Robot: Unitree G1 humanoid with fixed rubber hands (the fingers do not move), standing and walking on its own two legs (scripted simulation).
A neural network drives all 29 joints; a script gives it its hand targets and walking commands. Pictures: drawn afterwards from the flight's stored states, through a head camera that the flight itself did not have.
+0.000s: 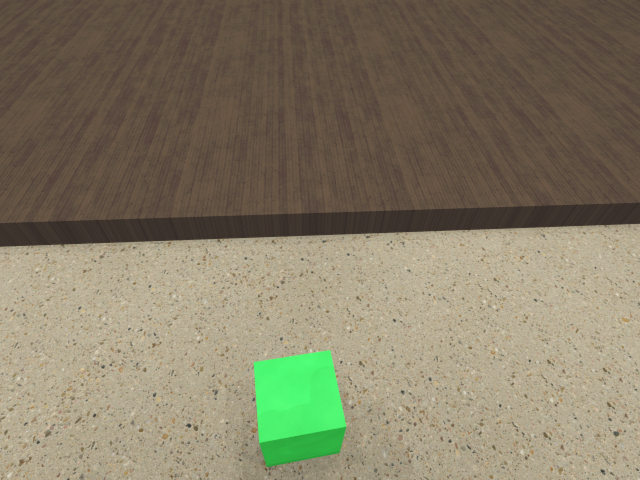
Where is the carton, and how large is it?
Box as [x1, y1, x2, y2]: [254, 350, 345, 466]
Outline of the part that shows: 329,350 254,362 259,443 267,466 339,452 345,429 345,422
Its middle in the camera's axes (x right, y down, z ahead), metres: -0.06 +0.48 +1.08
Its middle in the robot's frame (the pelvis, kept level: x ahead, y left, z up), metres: +0.42 +0.04 -0.65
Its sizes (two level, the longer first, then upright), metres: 0.210 0.200 0.250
